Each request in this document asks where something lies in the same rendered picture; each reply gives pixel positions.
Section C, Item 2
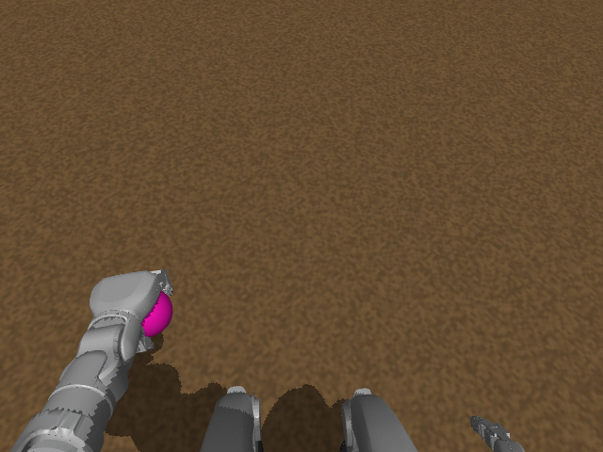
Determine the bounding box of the ball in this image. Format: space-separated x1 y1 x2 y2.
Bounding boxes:
141 291 172 337

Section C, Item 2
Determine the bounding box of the right robot hand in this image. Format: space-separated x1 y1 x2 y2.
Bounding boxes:
470 415 525 452

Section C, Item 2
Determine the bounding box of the left robot arm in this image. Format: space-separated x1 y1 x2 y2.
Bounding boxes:
9 310 141 452

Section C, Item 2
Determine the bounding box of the left robot hand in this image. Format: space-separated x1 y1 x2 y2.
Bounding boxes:
90 269 173 353

